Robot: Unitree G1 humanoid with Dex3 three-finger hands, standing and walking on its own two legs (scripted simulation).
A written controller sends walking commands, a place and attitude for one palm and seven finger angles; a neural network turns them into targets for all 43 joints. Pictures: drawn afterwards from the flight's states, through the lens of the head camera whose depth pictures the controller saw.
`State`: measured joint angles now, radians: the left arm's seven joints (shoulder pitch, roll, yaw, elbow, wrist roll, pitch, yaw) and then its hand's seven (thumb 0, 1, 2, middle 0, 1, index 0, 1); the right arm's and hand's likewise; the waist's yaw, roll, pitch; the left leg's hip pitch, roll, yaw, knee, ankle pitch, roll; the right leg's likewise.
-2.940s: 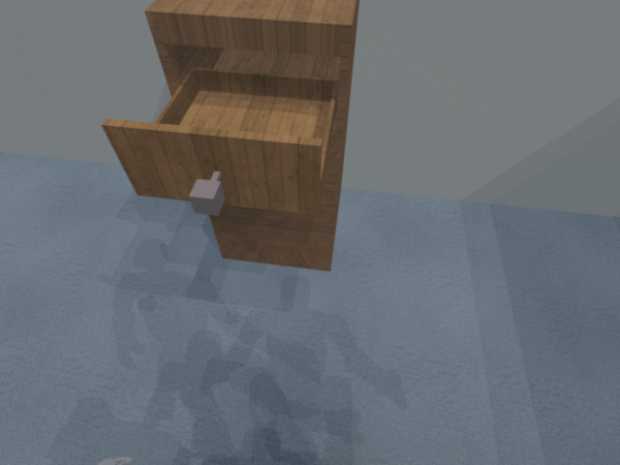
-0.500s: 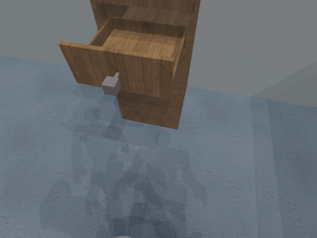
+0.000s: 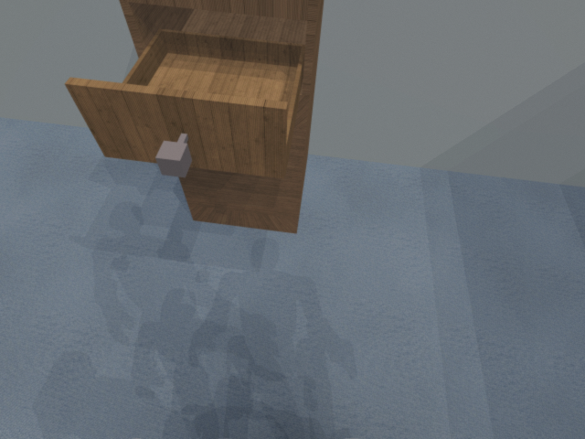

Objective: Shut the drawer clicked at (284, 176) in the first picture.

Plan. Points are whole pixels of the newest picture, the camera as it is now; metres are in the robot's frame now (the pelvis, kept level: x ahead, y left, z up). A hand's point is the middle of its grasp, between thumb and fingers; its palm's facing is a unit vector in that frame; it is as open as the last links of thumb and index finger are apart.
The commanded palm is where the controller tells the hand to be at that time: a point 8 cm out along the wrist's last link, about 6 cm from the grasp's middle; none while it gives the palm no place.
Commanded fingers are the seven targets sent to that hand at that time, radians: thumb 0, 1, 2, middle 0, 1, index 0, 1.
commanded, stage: take the last steps up to it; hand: left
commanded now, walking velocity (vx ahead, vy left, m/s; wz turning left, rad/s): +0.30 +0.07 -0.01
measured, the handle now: (178, 151) +0.57 +0.26 -0.01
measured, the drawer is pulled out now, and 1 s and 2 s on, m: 0.30 0.30 0.30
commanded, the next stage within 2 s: come to a stop and stand still in 0.64 s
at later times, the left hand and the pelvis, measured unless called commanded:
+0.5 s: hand (179, 413) +0.16 +0.19 -0.17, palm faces +0.00 -0.98 -0.20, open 7.4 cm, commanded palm none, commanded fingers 0.00 0.90 0.90 -0.20 -0.30 -0.20 -0.30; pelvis +0.11 +0.00 +0.00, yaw -1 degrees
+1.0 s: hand (192, 341) +0.28 +0.20 -0.18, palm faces +0.05 -0.97 -0.25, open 7.4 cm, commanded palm none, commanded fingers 0.00 0.90 0.90 -0.20 -0.30 -0.20 -0.30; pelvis +0.25 +0.00 -0.01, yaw +2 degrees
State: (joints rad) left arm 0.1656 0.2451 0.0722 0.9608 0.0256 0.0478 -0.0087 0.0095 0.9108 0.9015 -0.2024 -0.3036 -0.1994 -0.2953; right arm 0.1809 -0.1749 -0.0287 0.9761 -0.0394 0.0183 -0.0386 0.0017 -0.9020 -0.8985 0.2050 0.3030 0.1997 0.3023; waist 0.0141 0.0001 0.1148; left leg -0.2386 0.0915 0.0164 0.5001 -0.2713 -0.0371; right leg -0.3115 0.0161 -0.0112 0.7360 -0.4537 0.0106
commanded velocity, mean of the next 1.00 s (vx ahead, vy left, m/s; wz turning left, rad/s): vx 0.08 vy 0.04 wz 0.01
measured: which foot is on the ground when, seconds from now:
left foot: down 0.00-0.04, up 0.06-0.26, down 0.28-0.52, up 0.54-0.76, down 0.78-1.00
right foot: up 0.00-0.02, down 0.04-0.28, up 0.30-0.50, down 0.52-0.78, up 0.80-0.92, down 0.94-1.00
